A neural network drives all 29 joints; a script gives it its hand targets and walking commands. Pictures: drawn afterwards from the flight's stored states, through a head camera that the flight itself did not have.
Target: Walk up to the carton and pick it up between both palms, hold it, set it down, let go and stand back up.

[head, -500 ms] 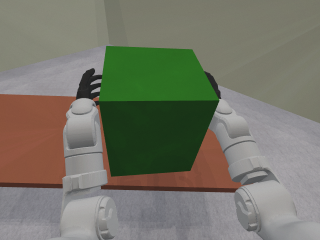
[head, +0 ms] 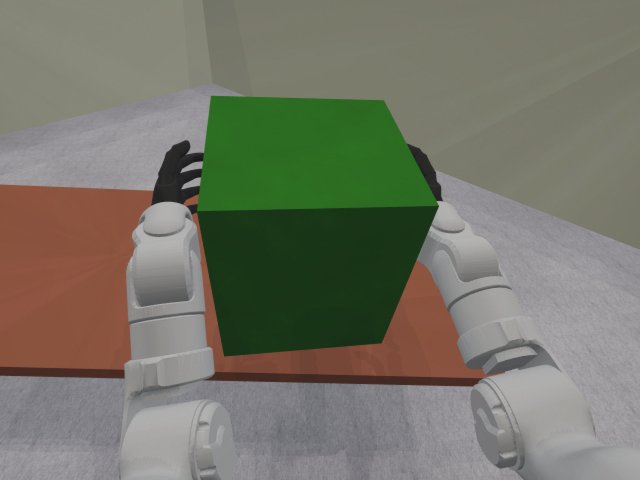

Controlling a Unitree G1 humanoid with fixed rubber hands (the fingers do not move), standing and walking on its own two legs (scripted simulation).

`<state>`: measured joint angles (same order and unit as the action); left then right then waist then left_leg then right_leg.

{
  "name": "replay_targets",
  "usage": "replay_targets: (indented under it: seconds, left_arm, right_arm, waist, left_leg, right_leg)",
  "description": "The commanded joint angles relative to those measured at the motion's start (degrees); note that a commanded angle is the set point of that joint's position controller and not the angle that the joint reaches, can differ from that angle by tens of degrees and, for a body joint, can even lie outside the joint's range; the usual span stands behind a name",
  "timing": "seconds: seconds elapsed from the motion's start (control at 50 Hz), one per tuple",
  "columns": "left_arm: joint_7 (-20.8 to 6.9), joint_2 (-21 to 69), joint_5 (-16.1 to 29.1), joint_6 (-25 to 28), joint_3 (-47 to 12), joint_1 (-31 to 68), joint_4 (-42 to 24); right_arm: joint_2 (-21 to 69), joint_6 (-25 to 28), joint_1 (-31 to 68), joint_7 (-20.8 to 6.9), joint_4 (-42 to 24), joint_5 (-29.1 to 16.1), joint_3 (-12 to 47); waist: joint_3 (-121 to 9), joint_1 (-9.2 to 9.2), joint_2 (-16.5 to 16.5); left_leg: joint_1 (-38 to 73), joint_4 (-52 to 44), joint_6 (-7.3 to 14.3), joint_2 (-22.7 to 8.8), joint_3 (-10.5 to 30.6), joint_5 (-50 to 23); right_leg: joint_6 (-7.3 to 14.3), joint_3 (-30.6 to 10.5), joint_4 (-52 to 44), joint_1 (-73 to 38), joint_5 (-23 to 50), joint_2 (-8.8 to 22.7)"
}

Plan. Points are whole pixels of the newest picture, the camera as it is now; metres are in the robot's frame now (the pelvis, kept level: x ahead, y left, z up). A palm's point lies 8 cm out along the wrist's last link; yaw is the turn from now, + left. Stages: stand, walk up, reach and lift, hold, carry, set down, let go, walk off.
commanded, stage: hold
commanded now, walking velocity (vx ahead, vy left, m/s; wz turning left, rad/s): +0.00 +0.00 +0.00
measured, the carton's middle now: (303, 229) +0.36 +0.02 +0.18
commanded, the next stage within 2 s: set down in 1.22 s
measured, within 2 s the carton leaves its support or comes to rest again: neither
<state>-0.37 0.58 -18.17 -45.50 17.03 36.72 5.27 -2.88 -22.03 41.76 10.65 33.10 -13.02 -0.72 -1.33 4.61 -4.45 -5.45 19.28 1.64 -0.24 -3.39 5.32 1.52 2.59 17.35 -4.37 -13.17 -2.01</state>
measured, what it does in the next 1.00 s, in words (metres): stands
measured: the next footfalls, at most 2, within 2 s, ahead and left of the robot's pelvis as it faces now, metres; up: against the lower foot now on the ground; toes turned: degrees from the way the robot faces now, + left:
none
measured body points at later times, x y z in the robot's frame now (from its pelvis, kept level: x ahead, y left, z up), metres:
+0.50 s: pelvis +0.00 -0.01 +0.00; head -0.08 +0.03 +0.44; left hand +0.36 +0.16 +0.23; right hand +0.37 -0.14 +0.21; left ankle +0.07 +0.10 -0.75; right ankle -0.03 -0.10 -0.75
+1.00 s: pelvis +0.00 -0.01 +0.00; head -0.07 +0.02 +0.44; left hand +0.37 +0.16 +0.22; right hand +0.37 -0.14 +0.21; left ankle +0.07 +0.10 -0.75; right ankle -0.03 -0.10 -0.75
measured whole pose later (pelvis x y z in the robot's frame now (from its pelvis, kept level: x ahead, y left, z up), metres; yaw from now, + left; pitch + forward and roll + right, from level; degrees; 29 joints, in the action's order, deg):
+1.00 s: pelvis +0.00 -0.01 +0.00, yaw +0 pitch -9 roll +0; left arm -1.3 0.8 -18.1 -46.9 18.2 37.3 5.3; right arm -2.7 -24.0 41.8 11.4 32.1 -13.3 -0.8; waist -1.7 4.3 -3.9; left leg -4.9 18.2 1.2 -0.4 -3.6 4.9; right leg 1.9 2.4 17.9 -4.1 -13.5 -2.2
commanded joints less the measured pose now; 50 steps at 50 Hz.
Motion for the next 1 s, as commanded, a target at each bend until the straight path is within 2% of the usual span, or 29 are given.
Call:
replay_targets:
  seconds: [0.0,0.02,0.04,0.08,0.1,0.16,0.22,0.26,0.28,0.32,0.34,0.36,0.4,0.42,0.44,0.54,0.58,0.62,0.64,0.66,0.72,0.78,0.8,0.84,0.86,0.88,0.9,0.92,0.98]
  left_arm:
    - [-7.6,30.4,11.8,2.7,-31.0,40.2,-6.7]
    - [-7.4,29.8,11.8,2.7,-30.4,41.5,-6.6]
    - [-7.2,30.1,11.5,2.7,-30.4,41.1,-6.8]
    - [-7.0,30.6,11.5,2.8,-30.2,41.9,-5.6]
    - [-7.1,29.3,11.1,2.6,-29.1,40.8,-4.2]
    - [-8.0,28.3,10.2,2.0,-27.3,40.0,-3.2]
    - [-9.1,27.6,8.9,1.2,-24.1,37.2,-1.6]
    - [-9.4,28.4,9.6,1.5,-24.5,37.3,-3.6]
    - [-9.0,28.4,10.3,2.0,-26.3,37.5,-7.5]
    - [-9.0,28.6,10.6,2.1,-27.3,37.6,-7.5]
    - [-8.9,28.1,11.2,2.3,-27.7,37.6,-8.9]
    - [-8.8,28.6,10.4,2.2,-27.7,38.0,-7.4]
    - [-8.8,28.8,10.9,2.3,-28.6,38.6,-7.5]
    - [-8.6,28.7,10.8,2.2,-28.1,38.7,-7.2]
    - [-8.5,28.9,10.1,2.2,-28.5,39.1,-6.9]
    - [-9.1,28.1,10.9,2.0,-27.5,41.8,-4.4]
    - [-9.3,27.7,9.9,1.9,-25.5,40.9,-0.8]
    - [-9.2,28.5,10.5,2.5,-26.6,40.6,-2.9]
    - [-8.8,28.6,11.0,2.7,-26.6,40.9,-3.9]
    - [-8.8,28.4,11.5,2.8,-27.2,40.1,-4.5]
    - [-9.0,28.5,11.6,2.8,-27.3,37.5,-6.1]
    - [-9.5,28.0,9.4,2.0,-25.1,38.0,-4.1]
    - [-9.8,27.9,9.6,1.6,-25.0,37.7,-3.7]
    - [-9.7,28.2,10.1,1.7,-26.1,39.5,-4.8]
    - [-9.4,28.4,10.6,2.2,-27.0,40.8,-6.5]
    - [-9.2,28.4,10.1,2.0,-26.4,40.9,-4.7]
    - [-9.0,28.3,10.0,2.2,-26.2,40.7,-5.5]
    - [-8.7,28.2,10.8,2.3,-27.0,40.7,-6.0]
    - [-8.2,29.3,11.8,2.7,-28.7,40.4,-8.7]
  right_arm:
    - [28.8,3.8,49.6,-4.6,-20.3,-5.0,16.9]
    - [29.4,3.5,49.8,-4.9,-19.6,-4.4,16.6]
    - [29.6,3.4,48.6,-5.2,-19.2,-4.4,16.0]
    - [29.6,3.8,52.0,-5.5,-21.2,-3.8,15.9]
    - [28.8,3.3,50.9,-5.4,-18.4,-3.5,15.3]
    - [29.3,2.7,49.8,-4.8,-18.2,-3.1,15.0]
    - [29.7,1.9,50.0,-4.2,-18.8,-3.1,16.5]
    - [31.3,2.1,50.2,-4.0,-20.8,-4.1,17.9]
    - [31.8,2.8,51.0,-3.8,-25.0,-5.5,19.4]
    - [31.5,2.6,49.5,-3.2,-24.0,-6.0,20.2]
    - [31.8,2.5,49.2,-3.1,-24.7,-6.3,20.7]
    - [31.0,2.3,48.6,-3.0,-22.1,-5.4,19.8]
    - [31.0,2.5,49.3,-3.4,-22.5,-5.5,19.5]
    - [31.4,2.5,48.9,-3.7,-22.4,-5.2,18.9]
    - [31.1,2.2,48.6,-3.9,-21.0,-4.8,18.2]
    - [30.5,1.8,49.7,-4.1,-18.4,-3.0,15.0]
    - [30.8,1.6,50.4,-4.2,-17.8,-2.7,14.8]
    - [31.4,1.8,50.7,-4.1,-19.3,-3.3,15.9]
    - [32.0,2.0,50.4,-4.0,-20.9,-4.0,16.6]
    - [32.0,2.0,50.7,-3.7,-21.0,-5.0,17.0]
    - [32.3,1.7,49.5,-3.0,-23.5,-6.0,19.7]
    - [32.1,1.1,48.0,-3.0,-20.7,-4.5,19.2]
    - [30.7,0.9,47.8,-3.3,-18.7,-4.6,17.7]
    - [31.1,1.3,48.5,-3.6,-18.7,-4.8,17.3]
    - [31.2,1.4,48.1,-3.9,-19.1,-4.7,17.0]
    - [30.3,1.2,49.1,-4.0,-18.7,-4.7,16.8]
    - [31.6,1.4,49.8,-4.1,-20.6,-4.8,17.0]
    - [31.3,1.7,49.8,-4.1,-21.1,-5.2,17.7]
    - [32.5,2.1,50.4,-3.5,-24.8,-5.6,19.1]
  waist:
    - [-20.0,1.39,9.6]
    - [-20.9,1.05,8.2]
    - [-20.1,1.48,9.4]
    - [-21.0,0.73,8.1]
    - [-19.1,0.99,8.0]
    - [-18.7,1.11,6.8]
    - [-19.9,0.02,3.2]
    - [-21.8,-0.24,3.8]
    - [-25.8,-1.08,5.2]
    - [-24.1,0.14,4.8]
    - [-24.9,-0.14,4.3]
    - [-21.3,-0.19,6.0]
    - [-20.4,-0.74,7.1]
    - [-19.9,0.11,6.4]
    - [-18.7,-0.11,7.4]
    - [-17.1,1.68,6.8]
    - [-15.8,1.09,5.3]
    - [-19.2,1.42,6.1]
    - [-21.6,0.14,6.0]
    - [-22.4,0.55,6.5]
    - [-23.8,-0.03,5.4]
    - [-18.8,-0.11,4.1]
    - [-16.5,-0.83,5.6]
    - [-18.1,0.16,6.6]
    - [-18.4,0.23,7.4]
    - [-17.8,-0.14,7.1]
    - [-19.1,0.14,5.7]
    - [-19.8,-0.1,6.8]
    - [-24.4,-0.24,6.5]
  left_leg:
    - [20.7,0.7,-1.8,-1.2,2.9,-9.6]
    - [20.1,-0.1,-1.2,-1.4,3.1,-8.1]
    - [20.3,-0.3,-1.6,-1.1,2.9,-6.5]
    - [19.2,-0.8,-1.0,-1.1,3.5,-4.9]
    - [18.7,-1.0,-0.7,-1.2,2.8,-3.9]
    - [19.6,-0.7,0.1,-0.8,2.5,-5.3]
    - [19.5,-1.3,0.5,-0.7,2.4,-7.0]
    - [21.4,-0.4,0.3,-0.7,2.1,-9.4]
    - [23.6,0.5,-0.2,-0.3,2.2,-14.2]
    - [24.1,1.8,-1.0,-0.4,2.7,-16.2]
    - [23.8,1.7,-0.7,-0.4,2.9,-16.1]
    - [22.4,1.4,-1.0,-0.2,2.5,-13.4]
    - [19.7,0.2,-0.8,-0.3,2.2,-8.9]
    - [20.2,-0.2,-0.4,-0.5,2.4,-7.1]
    - [20.0,-0.7,-0.4,-0.6,2.4,-6.3]
    - [18.7,-0.7,0.0,-0.8,2.5,-3.1]
    - [17.5,-1.5,0.6,-0.7,2.3,-0.9]
    - [18.1,-1.2,0.7,-0.7,2.2,-3.1]
    - [18.9,-1.1,0.9,-0.3,1.7,-5.3]
    - [19.5,0.0,0.4,-0.2,2.1,-6.7]
    - [21.7,1.2,-0.2,0.1,2.9,-12.8]
    - [19.7,-0.4,0.0,-0.3,2.5,-7.9]
    - [18.6,-1.3,-0.2,-0.1,1.7,-6.4]
    - [18.4,-1.1,-0.2,-0.2,2.0,-4.9]
    - [19.2,-1.1,-0.5,-0.4,1.9,-4.6]
    - [18.7,-1.5,-0.3,-0.6,2.1,-4.8]
    - [18.7,-0.8,-0.1,-0.6,2.5,-5.6]
    - [19.2,-0.5,-0.3,-0.4,2.1,-5.7]
    - [22.1,0.5,-0.4,-0.4,2.4,-10.3]
  right_leg:
    - [-3.3,0.8,-4.5,14.8,9.3,-0.6]
    - [-3.3,0.9,-4.5,14.1,7.3,-0.5]
    - [-3.1,1.0,-4.7,15.2,5.5,-0.3]
    - [-3.3,0.5,-4.7,15.8,4.7,-0.1]
    - [-3.3,0.5,-4.9,15.9,4.8,0.0]
    - [-3.9,-0.2,-5.1,14.5,8.2,0.3]
    - [-4.9,-0.2,-4.7,11.5,12.0,0.3]
    - [-4.7,0.1,-4.3,11.1,14.8,0.4]
    - [-5.0,0.1,-3.5,9.2,18.7,-0.2]
    - [-4.9,0.6,-3.7,10.8,19.8,-0.3]
    - [-5.1,0.0,-3.6,10.1,20.2,-0.2]
    - [-4.9,0.0,-4.1,12.3,16.3,-0.1]
    - [-4.5,0.0,-4.2,12.5,11.4,0.0]
    - [-4.2,0.5,-4.6,13.4,9.5,-0.3]
    - [-4.1,0.6,-5.2,13.9,8.3,-0.3]
    - [-4.2,-1.2,-5.3,15.9,7.0,1.2]
    - [-4.1,-0.5,-5.6,15.7,5.0,1.2]
    - [-4.2,-0.3,-4.9,13.6,8.2,0.8]
    - [-4.6,-0.1,-4.3,12.4,10.1,0.4]
    - [-4.9,-0.7,-4.0,12.1,12.8,0.7]
    - [-5.2,-0.7,-3.6,10.5,19.1,0.3]
    - [-5.3,-0.4,-4.3,12.4,12.7,0.2]
    - [-5.1,-0.3,-4.9,13.0,10.9,0.2]
    - [-4.8,-0.2,-4.4,13.0,9.2,0.6]
    - [-4.7,-0.1,-4.7,13.8,8.5,0.7]
    - [-4.4,0.0,-4.8,13.8,7.9,0.5]
    - [-4.6,0.1,-4.8,13.7,9.0,0.3]
    - [-4.7,-0.5,-4.2,13.6,9.8,0.6]
    - [-4.8,0.0,-3.8,11.7,14.2,-0.3]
